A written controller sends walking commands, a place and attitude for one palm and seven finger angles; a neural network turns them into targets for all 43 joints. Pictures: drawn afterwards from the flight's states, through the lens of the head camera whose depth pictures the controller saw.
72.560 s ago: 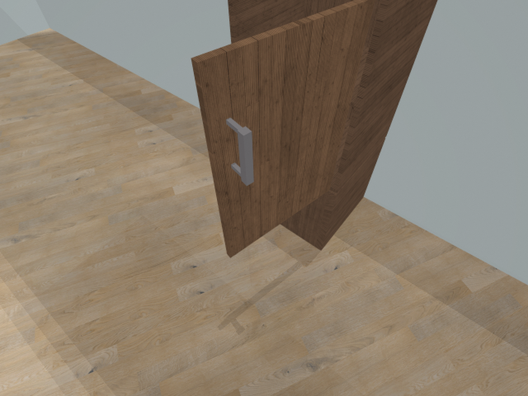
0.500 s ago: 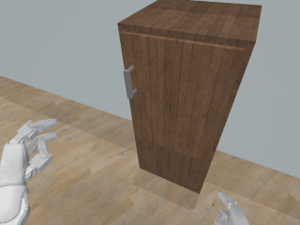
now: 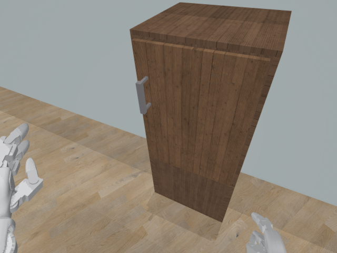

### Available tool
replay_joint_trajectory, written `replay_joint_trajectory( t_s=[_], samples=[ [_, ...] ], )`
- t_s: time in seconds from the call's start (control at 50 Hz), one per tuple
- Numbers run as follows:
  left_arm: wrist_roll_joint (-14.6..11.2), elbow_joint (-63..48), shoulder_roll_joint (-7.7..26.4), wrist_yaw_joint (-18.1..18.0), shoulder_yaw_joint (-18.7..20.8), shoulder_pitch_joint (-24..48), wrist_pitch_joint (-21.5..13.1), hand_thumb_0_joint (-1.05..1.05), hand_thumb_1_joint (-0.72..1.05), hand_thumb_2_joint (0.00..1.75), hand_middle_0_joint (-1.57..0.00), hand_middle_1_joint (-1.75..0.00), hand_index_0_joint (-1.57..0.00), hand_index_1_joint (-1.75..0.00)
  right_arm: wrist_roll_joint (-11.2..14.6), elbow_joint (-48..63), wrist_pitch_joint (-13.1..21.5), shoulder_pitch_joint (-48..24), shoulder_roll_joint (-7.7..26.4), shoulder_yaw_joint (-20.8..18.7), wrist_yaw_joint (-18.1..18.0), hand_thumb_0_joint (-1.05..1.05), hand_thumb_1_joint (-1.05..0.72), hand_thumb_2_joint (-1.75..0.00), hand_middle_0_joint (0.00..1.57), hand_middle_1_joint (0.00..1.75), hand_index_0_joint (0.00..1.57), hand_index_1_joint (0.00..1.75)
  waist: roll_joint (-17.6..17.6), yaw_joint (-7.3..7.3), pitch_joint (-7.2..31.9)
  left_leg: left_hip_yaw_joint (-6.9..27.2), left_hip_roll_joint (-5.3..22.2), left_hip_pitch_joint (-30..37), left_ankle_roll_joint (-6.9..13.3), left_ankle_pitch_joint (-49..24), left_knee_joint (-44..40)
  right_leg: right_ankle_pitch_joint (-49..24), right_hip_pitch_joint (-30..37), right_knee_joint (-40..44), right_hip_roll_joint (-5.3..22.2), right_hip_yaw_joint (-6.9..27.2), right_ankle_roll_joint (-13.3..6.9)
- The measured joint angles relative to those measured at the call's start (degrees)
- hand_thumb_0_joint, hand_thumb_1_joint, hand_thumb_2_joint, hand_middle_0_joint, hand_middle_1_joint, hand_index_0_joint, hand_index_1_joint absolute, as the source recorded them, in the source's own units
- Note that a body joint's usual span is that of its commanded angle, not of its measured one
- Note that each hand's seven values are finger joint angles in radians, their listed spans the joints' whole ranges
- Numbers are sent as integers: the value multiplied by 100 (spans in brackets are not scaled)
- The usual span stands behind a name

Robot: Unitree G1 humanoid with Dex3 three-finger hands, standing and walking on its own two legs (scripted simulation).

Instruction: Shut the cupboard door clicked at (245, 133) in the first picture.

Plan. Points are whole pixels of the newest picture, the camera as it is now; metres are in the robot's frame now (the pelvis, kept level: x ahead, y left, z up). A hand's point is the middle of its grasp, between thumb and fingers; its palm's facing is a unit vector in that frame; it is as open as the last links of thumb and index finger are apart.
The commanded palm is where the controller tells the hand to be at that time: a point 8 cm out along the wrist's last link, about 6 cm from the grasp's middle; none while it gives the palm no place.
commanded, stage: step back with the hand held close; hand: left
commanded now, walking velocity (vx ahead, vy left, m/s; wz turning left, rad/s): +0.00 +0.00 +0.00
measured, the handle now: (144, 95) +0.62 +0.17 +0.06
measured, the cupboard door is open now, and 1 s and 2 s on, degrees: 1 1 1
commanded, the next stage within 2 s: stop stepping back and stand still in 1.16 s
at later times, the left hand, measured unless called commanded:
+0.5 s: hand (15, 189) +0.17 +0.30 +0.16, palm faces +0.38 -0.77 -0.51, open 7.4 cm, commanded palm +0.11 +0.33 +0.17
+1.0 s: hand out of the picture +0.03 +0.30 +0.17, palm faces +0.54 -0.75 -0.39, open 7.4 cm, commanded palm -0.03 +0.34 +0.17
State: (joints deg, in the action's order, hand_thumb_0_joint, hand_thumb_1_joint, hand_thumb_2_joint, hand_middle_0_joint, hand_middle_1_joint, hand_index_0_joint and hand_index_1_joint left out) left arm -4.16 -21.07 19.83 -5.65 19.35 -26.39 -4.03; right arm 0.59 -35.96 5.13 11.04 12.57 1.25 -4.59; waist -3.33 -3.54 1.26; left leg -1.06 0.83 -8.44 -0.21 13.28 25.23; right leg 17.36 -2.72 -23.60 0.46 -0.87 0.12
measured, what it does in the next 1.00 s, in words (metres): shifts its weight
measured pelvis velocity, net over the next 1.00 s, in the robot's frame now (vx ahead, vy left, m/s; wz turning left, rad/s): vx -0.14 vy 0.03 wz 0.08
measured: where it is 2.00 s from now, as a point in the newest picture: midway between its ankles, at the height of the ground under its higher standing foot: outside the picture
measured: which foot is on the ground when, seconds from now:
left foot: down 0.00-1.00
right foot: down 0.00-1.00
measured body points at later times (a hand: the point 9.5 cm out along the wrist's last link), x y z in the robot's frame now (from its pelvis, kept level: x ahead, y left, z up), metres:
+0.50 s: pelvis -0.04 +0.03 -0.01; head -0.03 +0.02 +0.44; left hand +0.14 +0.33 +0.19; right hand +0.14 -0.22 -0.09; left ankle +0.01 +0.12 -0.74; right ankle -0.05 -0.12 -0.74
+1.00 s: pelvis -0.14 +0.03 -0.02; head -0.15 +0.04 +0.43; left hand -0.01 +0.34 +0.19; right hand +0.03 -0.21 -0.10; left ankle -0.01 +0.13 -0.73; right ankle -0.05 -0.11 -0.74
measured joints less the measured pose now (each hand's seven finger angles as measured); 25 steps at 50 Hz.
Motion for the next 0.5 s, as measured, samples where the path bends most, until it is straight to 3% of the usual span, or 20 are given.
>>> replay_joint_trajectory(
  t_s=[0.1, 0.26, 0.5],
  samples=[
    [-49, 149, -11, 24, 103, 49, -5, 1, 89, 90, -21, -30, -21, -30, 17, 22, -67, -14, 14, -11, 5, 1, -90, -90, 20, 30, 20, 30, -44, -1, -64, -14, 16, 6, -7, -21, -34, -20, -8, 20, -15, 15, -6],
    [24, -36, 83, -3, 120, -178, -222, 1, 89, 90, -21, -30, -21, -30, 19, 113, -427, -94, 157, -123, 6, 1, -90, -90, 20, 30, 20, 30, -80, 181, -73, 70, 29, -674, 42, 64, 386, -40, -542, -153, -31, -64, 49],
    [-69, -492, 638, -129, 489, -495, -342, 1, 89, 90, -21, -30, -22, -30, 85, 470, -772, -112, 71, -175, -63, 1, -90, -90, 20, 30, 20, 30, 95, 320, -107, -148, -121, -987, 226, -196, 376, -198, -1046, -442, 144, 138, 233]
  ],
)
